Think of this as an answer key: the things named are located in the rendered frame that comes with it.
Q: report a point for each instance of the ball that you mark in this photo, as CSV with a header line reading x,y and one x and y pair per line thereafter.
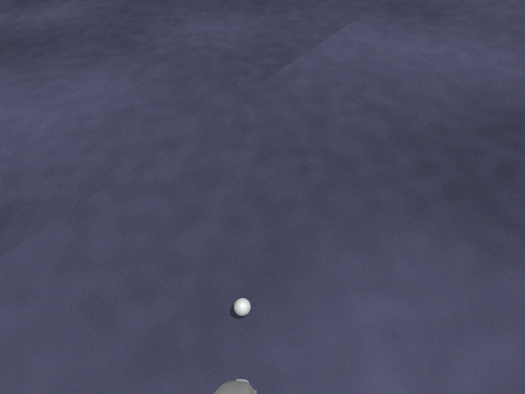
x,y
242,306

